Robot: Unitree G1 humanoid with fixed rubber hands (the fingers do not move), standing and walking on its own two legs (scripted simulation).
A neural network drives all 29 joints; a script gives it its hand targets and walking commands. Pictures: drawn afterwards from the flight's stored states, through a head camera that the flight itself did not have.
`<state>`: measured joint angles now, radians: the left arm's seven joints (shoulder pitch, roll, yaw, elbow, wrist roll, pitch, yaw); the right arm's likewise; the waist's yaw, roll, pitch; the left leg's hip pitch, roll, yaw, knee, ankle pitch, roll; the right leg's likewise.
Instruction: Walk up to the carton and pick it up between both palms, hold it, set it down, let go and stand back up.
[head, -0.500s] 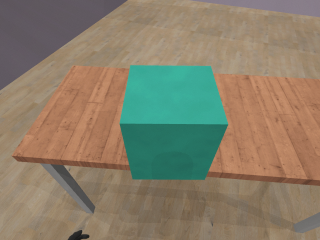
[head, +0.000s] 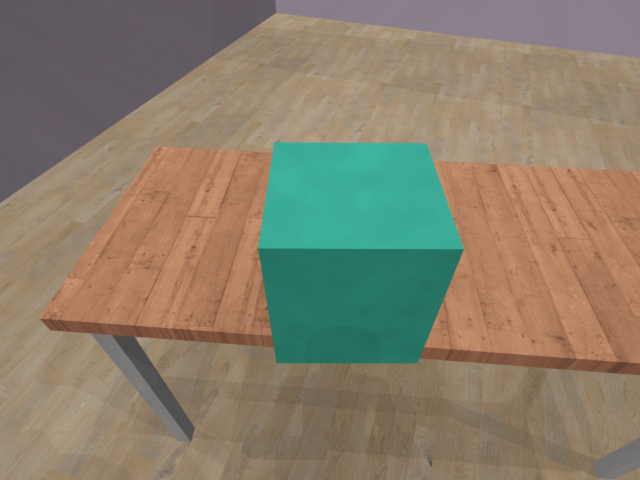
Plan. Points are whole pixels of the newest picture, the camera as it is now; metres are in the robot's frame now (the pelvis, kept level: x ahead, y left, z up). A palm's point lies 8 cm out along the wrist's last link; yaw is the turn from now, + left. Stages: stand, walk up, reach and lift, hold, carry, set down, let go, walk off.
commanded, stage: stand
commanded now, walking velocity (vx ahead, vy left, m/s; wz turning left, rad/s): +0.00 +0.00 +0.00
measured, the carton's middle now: (348, 257) +0.42 -0.02 +0.06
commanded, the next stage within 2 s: none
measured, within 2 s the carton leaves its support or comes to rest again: neither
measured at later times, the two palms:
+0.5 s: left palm out of the picture -0.01 +0.22 -0.14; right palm out of the picture -0.01 -0.22 -0.14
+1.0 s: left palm out of the picture -0.04 +0.21 -0.14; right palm out of the picture -0.05 -0.20 -0.14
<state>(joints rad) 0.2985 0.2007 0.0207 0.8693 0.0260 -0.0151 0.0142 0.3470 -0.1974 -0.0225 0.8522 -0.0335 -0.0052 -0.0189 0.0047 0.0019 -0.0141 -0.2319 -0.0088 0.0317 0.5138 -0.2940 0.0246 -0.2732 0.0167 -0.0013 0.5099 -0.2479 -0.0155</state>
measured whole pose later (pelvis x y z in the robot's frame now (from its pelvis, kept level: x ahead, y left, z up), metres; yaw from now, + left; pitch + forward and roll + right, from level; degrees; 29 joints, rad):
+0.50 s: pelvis +0.00 +0.00 +0.00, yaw +0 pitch -1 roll +0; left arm 0.32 0.14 0.00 1.09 0.02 -0.01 0.03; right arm 0.36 -0.15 0.00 1.03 -0.02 -0.01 -0.03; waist 0.00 0.00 0.01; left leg -0.17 -0.02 0.03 0.45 -0.26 0.03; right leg -0.22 0.01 0.01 0.46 -0.22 -0.01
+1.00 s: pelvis -0.01 +0.00 +0.00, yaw +0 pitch -2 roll +0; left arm 0.32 0.11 -0.01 1.18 0.01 0.00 0.04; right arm 0.36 -0.12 0.00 1.12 -0.02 -0.01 -0.04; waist 0.00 0.00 0.02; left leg -0.16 -0.02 0.03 0.44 -0.25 0.03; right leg -0.21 0.01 0.01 0.45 -0.21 0.00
